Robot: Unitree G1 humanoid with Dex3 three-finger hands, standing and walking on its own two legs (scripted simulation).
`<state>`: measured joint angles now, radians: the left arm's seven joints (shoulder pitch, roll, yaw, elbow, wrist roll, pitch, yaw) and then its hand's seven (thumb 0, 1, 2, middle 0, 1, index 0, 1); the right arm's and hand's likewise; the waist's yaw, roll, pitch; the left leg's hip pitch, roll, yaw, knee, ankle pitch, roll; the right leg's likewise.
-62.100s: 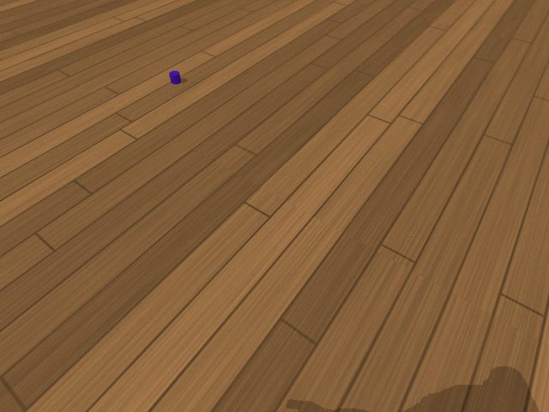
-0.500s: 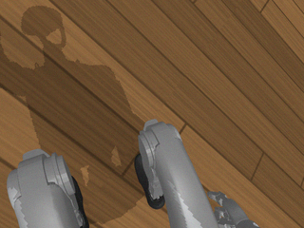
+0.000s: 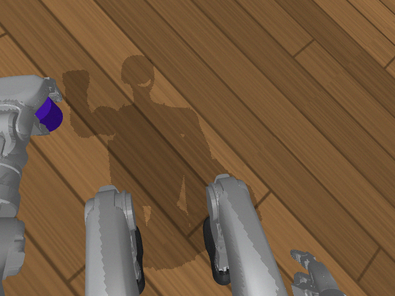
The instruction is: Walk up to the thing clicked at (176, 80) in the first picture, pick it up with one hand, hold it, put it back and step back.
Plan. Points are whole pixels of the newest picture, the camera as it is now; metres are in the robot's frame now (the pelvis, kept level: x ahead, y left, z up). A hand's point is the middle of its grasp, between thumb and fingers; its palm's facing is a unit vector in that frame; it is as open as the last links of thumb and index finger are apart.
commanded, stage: lift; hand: left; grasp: from above
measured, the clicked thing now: (39, 112) +0.49 +0.29 -0.12
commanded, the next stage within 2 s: hold in 1.08 s
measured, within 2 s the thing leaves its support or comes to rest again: neither
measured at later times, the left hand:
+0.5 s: hand out of the picture +0.38 +0.27 +0.12, palm faces -0.44 -0.11 -0.89, open 8.9 cm
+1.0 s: hand out of the picture +0.38 +0.25 +0.23, palm faces -0.43 -0.11 -0.90, open 8.9 cm
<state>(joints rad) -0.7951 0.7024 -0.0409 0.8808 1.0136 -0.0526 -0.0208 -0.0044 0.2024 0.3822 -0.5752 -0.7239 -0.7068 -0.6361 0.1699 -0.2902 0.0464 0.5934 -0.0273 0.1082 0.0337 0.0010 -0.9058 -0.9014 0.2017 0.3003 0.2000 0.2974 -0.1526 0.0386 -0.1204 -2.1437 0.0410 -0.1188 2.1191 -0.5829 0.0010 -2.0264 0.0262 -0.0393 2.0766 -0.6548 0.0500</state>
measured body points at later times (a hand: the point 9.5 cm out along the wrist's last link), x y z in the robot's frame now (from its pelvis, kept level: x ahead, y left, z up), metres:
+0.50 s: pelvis +0.02 +0.00 +0.19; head +0.14 +0.02 +0.62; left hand +0.39 +0.27 +0.17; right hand +0.14 -0.26 +0.06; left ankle +0.10 +0.13 -0.38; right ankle +0.10 -0.14 -0.38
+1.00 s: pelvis +0.06 +0.00 +0.30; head +0.12 +0.00 +0.75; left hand +0.40 +0.25 +0.28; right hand +0.17 -0.26 +0.18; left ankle +0.10 +0.13 -0.38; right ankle +0.10 -0.14 -0.38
